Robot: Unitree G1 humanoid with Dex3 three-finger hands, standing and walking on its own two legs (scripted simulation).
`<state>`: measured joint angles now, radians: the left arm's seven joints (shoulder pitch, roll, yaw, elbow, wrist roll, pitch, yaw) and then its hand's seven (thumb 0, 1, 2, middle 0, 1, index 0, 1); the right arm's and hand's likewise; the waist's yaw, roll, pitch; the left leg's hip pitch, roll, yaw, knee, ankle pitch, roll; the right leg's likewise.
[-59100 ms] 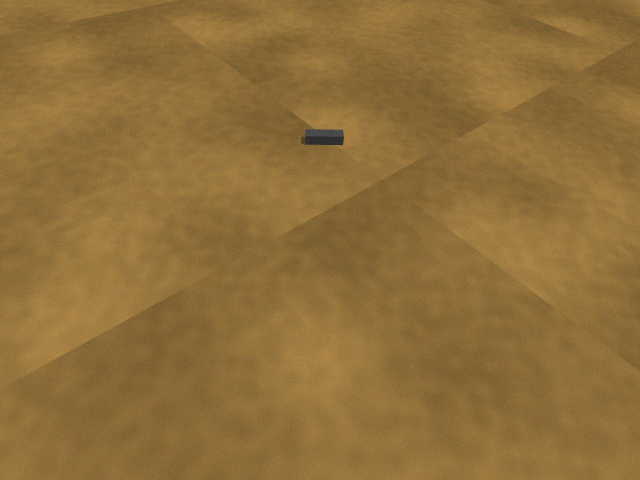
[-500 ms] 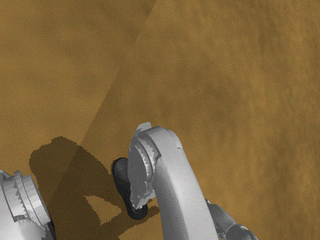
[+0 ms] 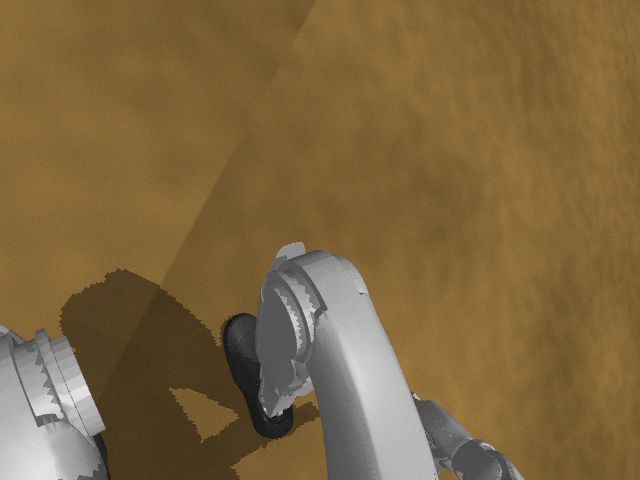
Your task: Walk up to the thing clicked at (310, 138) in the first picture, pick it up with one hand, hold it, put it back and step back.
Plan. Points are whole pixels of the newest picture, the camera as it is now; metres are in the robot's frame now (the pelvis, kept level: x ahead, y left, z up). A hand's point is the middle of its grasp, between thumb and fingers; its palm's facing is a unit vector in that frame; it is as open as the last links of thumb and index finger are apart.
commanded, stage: rest palm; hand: left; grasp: from above
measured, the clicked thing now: out of the picture +0.44 +0.44 -0.28
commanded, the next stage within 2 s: close in 0.46 s
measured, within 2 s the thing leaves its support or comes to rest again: neither
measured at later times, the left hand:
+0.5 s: hand out of the picture +0.42 +0.42 -0.24, palm faces -0.42 -0.20 -0.89, open 14.1 cm
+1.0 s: hand out of the picture +0.42 +0.42 -0.24, palm faces -0.43 -0.19 -0.88, open 13.6 cm
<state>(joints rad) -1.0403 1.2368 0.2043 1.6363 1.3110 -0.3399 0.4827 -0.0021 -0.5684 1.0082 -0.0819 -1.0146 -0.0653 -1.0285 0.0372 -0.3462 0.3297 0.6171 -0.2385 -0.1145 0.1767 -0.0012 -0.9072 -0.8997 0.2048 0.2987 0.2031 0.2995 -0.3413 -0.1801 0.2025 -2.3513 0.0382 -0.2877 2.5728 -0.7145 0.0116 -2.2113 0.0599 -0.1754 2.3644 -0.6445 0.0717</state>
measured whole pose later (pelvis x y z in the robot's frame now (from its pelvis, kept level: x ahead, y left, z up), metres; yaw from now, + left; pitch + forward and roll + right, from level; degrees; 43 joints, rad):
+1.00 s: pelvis +0.00 +0.00 +0.00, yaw +0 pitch +26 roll -16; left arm -1.05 1.26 0.19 1.66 1.28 -0.30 0.47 0.00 -0.42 0.90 -0.10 -1.09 -0.12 -1.06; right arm 0.05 -0.35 0.36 0.63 -0.24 -0.14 0.18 0.00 -0.90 -0.89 0.20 0.30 0.20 0.30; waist -0.35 -0.18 0.22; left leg -2.36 0.04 -0.29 2.58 -0.72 0.02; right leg -2.21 0.06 -0.18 2.36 -0.65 0.08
